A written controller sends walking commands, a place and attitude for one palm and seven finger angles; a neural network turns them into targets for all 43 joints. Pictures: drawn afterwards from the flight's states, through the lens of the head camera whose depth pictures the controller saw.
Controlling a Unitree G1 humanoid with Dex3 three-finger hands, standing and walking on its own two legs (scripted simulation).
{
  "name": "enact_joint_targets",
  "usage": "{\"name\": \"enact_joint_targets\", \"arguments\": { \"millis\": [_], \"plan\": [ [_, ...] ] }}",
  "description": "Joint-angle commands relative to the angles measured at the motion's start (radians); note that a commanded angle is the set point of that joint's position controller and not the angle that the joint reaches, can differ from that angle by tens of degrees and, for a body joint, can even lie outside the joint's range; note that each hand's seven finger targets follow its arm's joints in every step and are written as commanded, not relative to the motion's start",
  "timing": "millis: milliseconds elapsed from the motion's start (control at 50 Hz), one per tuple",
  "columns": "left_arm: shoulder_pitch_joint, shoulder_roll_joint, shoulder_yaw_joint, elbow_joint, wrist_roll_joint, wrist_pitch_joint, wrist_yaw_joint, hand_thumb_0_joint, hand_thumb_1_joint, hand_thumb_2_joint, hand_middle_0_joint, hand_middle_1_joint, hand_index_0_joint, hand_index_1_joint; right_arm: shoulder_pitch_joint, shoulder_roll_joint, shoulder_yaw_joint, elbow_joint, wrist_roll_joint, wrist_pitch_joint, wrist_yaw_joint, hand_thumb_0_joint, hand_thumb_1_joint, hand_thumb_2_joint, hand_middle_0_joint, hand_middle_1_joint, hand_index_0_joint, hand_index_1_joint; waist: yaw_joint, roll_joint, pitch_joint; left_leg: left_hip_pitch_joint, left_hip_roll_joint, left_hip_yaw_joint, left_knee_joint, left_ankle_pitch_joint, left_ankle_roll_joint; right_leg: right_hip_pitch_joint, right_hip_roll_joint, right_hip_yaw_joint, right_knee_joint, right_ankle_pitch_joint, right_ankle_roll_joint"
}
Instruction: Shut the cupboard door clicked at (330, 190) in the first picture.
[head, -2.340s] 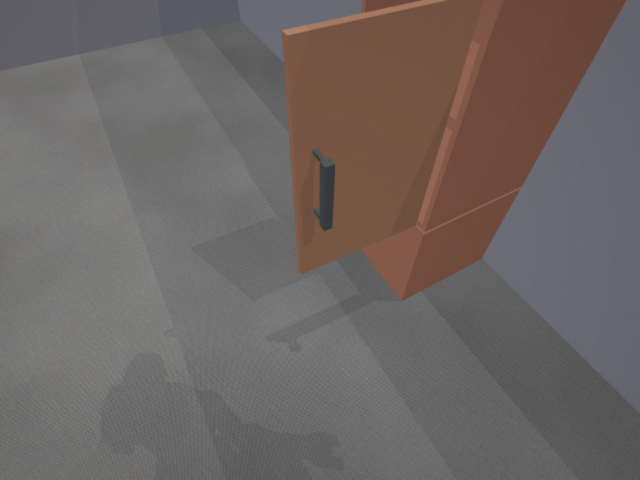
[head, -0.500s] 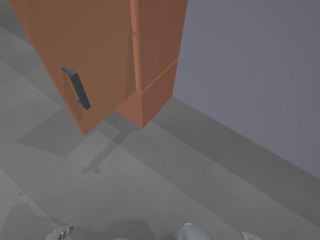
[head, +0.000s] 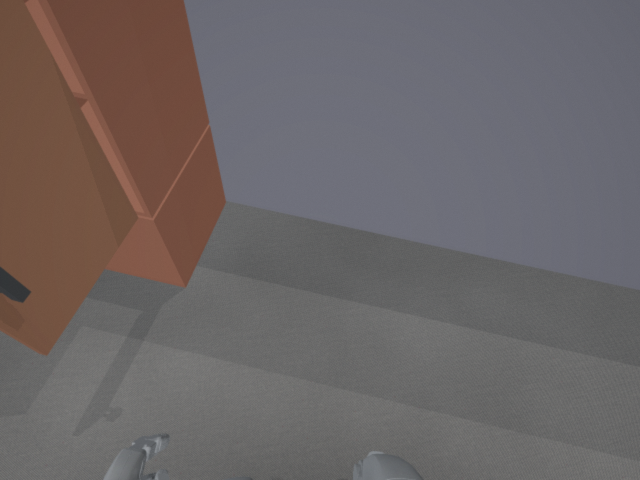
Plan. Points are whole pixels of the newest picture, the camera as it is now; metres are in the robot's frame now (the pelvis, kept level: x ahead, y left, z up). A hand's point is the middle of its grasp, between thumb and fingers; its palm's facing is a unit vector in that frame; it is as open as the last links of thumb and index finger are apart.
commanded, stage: walk to a spot facing it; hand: left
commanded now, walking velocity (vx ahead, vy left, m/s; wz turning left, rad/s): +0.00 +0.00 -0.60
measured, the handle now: out of the picture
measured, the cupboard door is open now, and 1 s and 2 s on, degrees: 88 88 88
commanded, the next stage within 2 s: turn to face it in 1.32 s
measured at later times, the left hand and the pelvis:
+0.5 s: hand (212, 432) +0.19 +0.16 -0.17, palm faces -0.31 -0.93 -0.18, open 7.3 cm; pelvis +0.07 -0.02 +0.00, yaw -20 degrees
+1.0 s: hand (332, 314) +0.39 -0.01 -0.18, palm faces -0.56 -0.81 -0.14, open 7.3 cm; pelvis +0.23 -0.13 -0.01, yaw -35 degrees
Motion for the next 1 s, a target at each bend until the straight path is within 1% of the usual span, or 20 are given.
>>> {"name": "enact_joint_targets", "arguments": {
  "millis": [0,40,60,80,100,160,300,320,360,380,440,500,600,660,680,700,740,800,940,980],
  "plan": [
    [-0.026,0.060,0.013,-0.091,-0.010,-0.043,-0.001,0.000,0.900,0.900,-0.200,-0.300,-0.200,-0.300,0.060,-0.235,-0.072,-0.038,0.005,-0.020,-0.014,0.000,-0.900,-0.900,0.200,0.300,0.200,0.300,-0.027,0.258,-0.192,0.202,0.202,-0.055,-0.070,0.657,0.115,0.106,0.008,-0.072,-0.235,0.049,-0.020],
    [0.048,0.084,0.021,-0.069,-0.008,-0.052,0.005,0.000,0.900,0.900,-0.200,-0.300,-0.200,-0.300,0.041,-0.233,-0.077,-0.046,0.014,-0.013,-0.008,0.000,-0.900,-0.900,0.200,0.300,0.200,0.300,0.011,0.198,-0.184,0.132,0.177,-0.007,0.031,0.566,0.055,0.271,0.014,-0.076,-0.485,0.272,-0.040],
    [0.112,0.152,0.038,-0.046,-0.002,-0.058,0.015,0.000,0.900,0.900,-0.200,-0.300,-0.200,-0.300,0.021,-0.203,-0.079,-0.061,0.024,-0.009,-0.004,0.000,-0.900,-0.900,0.200,0.300,0.200,0.300,0.039,0.063,-0.191,-0.042,0.130,0.049,0.163,0.364,-0.003,0.449,-0.094,0.064,-0.561,0.552,-0.080],
    [0.186,0.259,0.064,-0.021,0.007,-0.065,0.031,0.000,0.900,0.900,-0.200,-0.300,-0.200,-0.300,-0.037,-0.108,-0.056,-0.116,0.031,-0.007,0.000,0.000,-0.900,-0.900,0.200,0.300,0.200,0.300,0.079,-0.282,-0.189,-0.309,-0.022,0.128,0.366,-0.255,-0.061,0.581,-0.365,0.404,-0.617,0.831,-0.195],
    [0.228,0.291,0.065,-0.013,-0.008,-0.062,0.037,0.000,0.900,0.900,-0.200,-0.300,-0.200,-0.300,-0.061,-0.131,-0.045,-0.129,0.034,0.003,-0.009,0.000,-0.900,-0.900,0.200,0.300,0.200,0.300,0.121,-0.260,-0.191,-0.325,-0.019,-0.010,0.502,-0.391,-0.048,0.485,-0.425,0.456,-0.637,0.731,-0.290],
    [0.110,0.198,0.060,-0.036,0.002,-0.064,0.049,0.000,0.900,0.900,-0.200,-0.300,-0.200,-0.300,-0.122,-0.124,-0.057,-0.114,0.021,-0.002,0.004,0.000,-0.900,-0.900,0.200,0.300,0.200,0.300,0.063,-0.223,-0.118,-0.374,-0.005,-0.070,0.559,-0.230,-0.052,0.399,-0.283,0.404,-0.645,0.404,-0.269],
    [0.064,0.198,0.058,-0.021,0.003,-0.084,0.025,0.000,0.900,0.900,-0.200,-0.300,-0.200,-0.300,-0.036,-0.084,-0.056,-0.079,0.020,-0.032,0.026,0.000,-0.900,-0.900,0.200,0.300,0.200,0.300,-0.012,-0.133,-0.082,0.078,-0.108,0.027,0.024,-0.035,-0.040,0.088,-0.158,0.378,-0.636,0.019,-0.199],
    [0.035,0.165,0.050,-0.035,0.001,-0.083,0.020,0.000,0.900,0.900,-0.200,-0.300,-0.200,-0.300,0.046,-0.114,-0.062,-0.050,0.021,-0.042,0.015,0.000,-0.900,-0.900,0.200,0.300,0.200,0.300,-0.057,-0.078,-0.097,0.256,-0.079,0.010,-0.090,-0.034,-0.028,-0.039,-0.110,0.335,-0.551,-0.006,-0.156],
    [-0.031,0.066,0.026,-0.111,-0.010,-0.083,0.005,0.000,0.900,0.900,-0.200,-0.300,-0.200,-0.300,0.252,-0.292,-0.095,-0.017,-0.010,-0.058,-0.009,0.000,-0.900,-0.900,0.200,0.300,0.200,0.300,-0.145,0.363,-0.143,0.407,0.409,-0.599,-0.380,-0.425,0.161,-0.336,0.056,0.045,0.010,-0.142,-0.042],
    [-0.099,0.097,0.040,-0.143,-0.002,-0.096,-0.010,0.000,0.900,0.900,-0.200,-0.300,-0.200,-0.300,0.238,-0.298,-0.095,-0.023,-0.004,-0.063,-0.012,0.000,-0.900,-0.900,0.200,0.300,0.200,0.300,-0.131,0.165,-0.100,0.327,0.464,-0.654,-0.407,-0.393,0.241,-0.354,-0.049,0.098,0.128,-0.078,-0.046],
    [-0.072,0.049,0.035,-0.086,0.012,-0.091,-0.029,0.000,0.900,0.900,-0.200,-0.300,-0.200,-0.300,0.094,-0.177,-0.059,-0.041,-0.002,-0.077,0.000,0.000,-0.900,-0.900,0.200,0.300,0.200,0.300,-0.042,0.175,-0.023,0.203,0.293,-0.303,-0.355,-0.042,0.157,-0.307,-0.114,0.056,0.176,0.115,-0.029],
    [-0.066,0.012,0.015,-0.069,0.007,-0.076,-0.042,0.000,0.900,0.900,-0.200,-0.300,-0.200,-0.300,0.121,-0.160,-0.053,-0.009,0.002,-0.080,-0.002,0.000,-0.900,-0.900,0.200,0.300,0.200,0.300,-0.034,0.200,-0.101,0.253,0.207,-0.024,-0.279,0.277,0.108,-0.196,-0.101,-0.030,-0.004,0.187,-0.020],
    [-0.108,0.018,0.012,-0.067,0.007,-0.072,-0.042,0.000,0.900,0.900,-0.200,-0.300,-0.200,-0.300,0.137,-0.170,-0.057,0.016,-0.002,-0.069,0.007,0.000,-0.900,-0.900,0.200,0.300,0.200,0.300,-0.037,0.210,-0.081,0.164,0.225,0.072,-0.251,0.241,0.090,0.022,-0.054,-0.114,-0.244,0.215,-0.044],
    [0.113,0.086,0.037,0.005,0.012,-0.084,-0.029,0.000,0.900,0.900,-0.200,-0.300,-0.200,-0.300,0.074,-0.165,-0.051,0.007,0.006,-0.061,0.014,0.000,-0.900,-0.900,0.200,0.300,0.200,0.300,0.095,0.072,-0.135,-0.029,0.159,0.153,0.081,0.293,0.037,0.440,0.010,-0.132,-0.397,0.235,-0.096],
    [0.297,0.196,0.068,0.055,0.015,-0.099,-0.012,0.000,0.900,0.900,-0.200,-0.300,-0.200,-0.300,0.035,-0.111,-0.039,-0.027,0.025,-0.063,0.024,0.000,-0.900,-0.900,0.200,0.300,0.200,0.300,0.183,-0.176,-0.230,-0.275,0.063,0.213,0.420,0.138,-0.007,0.711,-0.199,0.174,-0.516,0.084,-0.183],
    [0.397,0.285,0.087,0.083,-0.006,-0.103,0.005,0.000,0.900,0.900,-0.200,-0.300,-0.200,-0.300,-0.037,-0.078,-0.031,-0.086,0.038,-0.066,0.022,0.000,-0.900,-0.900,0.200,0.300,0.200,0.300,0.206,-0.343,-0.258,-0.481,-0.044,0.103,0.702,-0.358,-0.028,0.734,-0.440,0.607,-0.708,0.157,-0.295],
    [0.202,0.240,0.071,0.032,-0.009,-0.094,0.031,0.000,0.900,0.900,-0.200,-0.300,-0.200,-0.300,-0.085,-0.110,-0.050,-0.083,0.028,-0.057,0.025,0.000,-0.900,-0.900,0.200,0.300,0.200,0.300,0.114,-0.142,-0.138,-0.491,0.056,-0.071,0.744,-0.268,-0.025,0.440,-0.429,0.579,-0.782,-0.222,-0.324],
    [0.049,0.145,0.043,-0.011,0.007,-0.113,0.034,0.000,0.900,0.900,-0.200,-0.300,-0.200,-0.300,-0.005,-0.076,-0.049,-0.008,0.008,-0.032,0.030,0.000,-0.900,-0.900,0.200,0.300,0.200,0.300,0.005,-0.158,-0.092,-0.256,0.053,-0.048,0.533,-0.101,-0.038,0.143,-0.287,0.291,-0.782,0.021,-0.239],
    [0.059,0.108,0.038,0.033,-0.001,-0.114,0.014,0.000,0.900,0.900,-0.200,-0.300,-0.200,-0.300,0.137,-0.061,-0.052,0.045,0.007,-0.068,0.030,0.000,-0.900,-0.900,0.200,0.300,0.200,0.300,-0.060,0.012,-0.113,0.204,-0.040,0.050,-0.050,0.037,-0.027,0.010,-0.128,0.165,-0.560,0.013,-0.162],
    [0.026,-0.002,0.015,-0.019,-0.009,-0.118,0.007,0.000,0.900,0.900,-0.200,-0.300,-0.200,-0.300,0.326,-0.230,-0.087,0.074,-0.018,-0.081,0.008,0.000,-0.900,-0.900,0.200,0.300,0.200,0.300,-0.142,0.377,-0.141,0.361,0.372,-0.551,-0.346,-0.294,0.166,-0.272,0.040,-0.031,-0.008,-0.078,-0.067]
  ]
}}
